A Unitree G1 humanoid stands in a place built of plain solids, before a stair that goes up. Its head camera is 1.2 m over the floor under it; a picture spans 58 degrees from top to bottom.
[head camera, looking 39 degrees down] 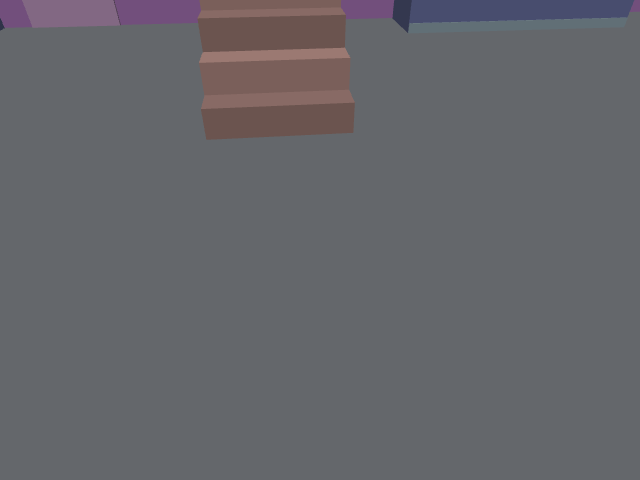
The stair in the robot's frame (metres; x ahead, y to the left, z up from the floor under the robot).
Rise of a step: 0.20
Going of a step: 0.22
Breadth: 0.92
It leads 6 degrees to the left of straight ahead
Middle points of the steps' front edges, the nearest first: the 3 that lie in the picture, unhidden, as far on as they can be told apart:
2.51 0.24 0.20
2.73 0.27 0.39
2.95 0.29 0.59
